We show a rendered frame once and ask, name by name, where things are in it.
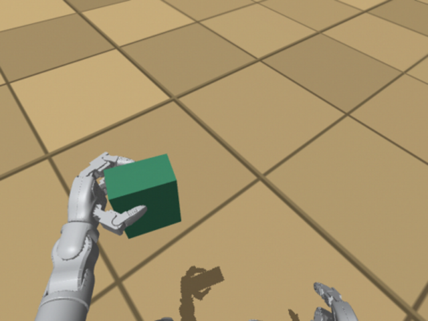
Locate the left robot hand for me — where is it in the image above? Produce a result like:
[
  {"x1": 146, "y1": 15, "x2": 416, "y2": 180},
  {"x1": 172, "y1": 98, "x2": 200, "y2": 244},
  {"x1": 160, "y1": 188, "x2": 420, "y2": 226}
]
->
[{"x1": 68, "y1": 152, "x2": 147, "y2": 235}]

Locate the carton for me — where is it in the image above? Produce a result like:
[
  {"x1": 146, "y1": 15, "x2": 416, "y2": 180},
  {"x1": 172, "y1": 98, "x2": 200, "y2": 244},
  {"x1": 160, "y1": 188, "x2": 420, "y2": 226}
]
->
[{"x1": 104, "y1": 154, "x2": 181, "y2": 239}]

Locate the left robot arm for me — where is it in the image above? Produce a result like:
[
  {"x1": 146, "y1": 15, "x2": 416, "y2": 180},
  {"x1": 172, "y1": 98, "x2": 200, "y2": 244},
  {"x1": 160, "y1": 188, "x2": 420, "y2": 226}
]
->
[{"x1": 34, "y1": 221, "x2": 100, "y2": 321}]

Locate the right robot hand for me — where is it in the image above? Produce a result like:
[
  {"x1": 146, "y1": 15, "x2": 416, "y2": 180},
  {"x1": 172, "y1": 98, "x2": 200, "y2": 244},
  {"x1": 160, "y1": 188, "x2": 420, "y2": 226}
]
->
[{"x1": 311, "y1": 282, "x2": 358, "y2": 321}]

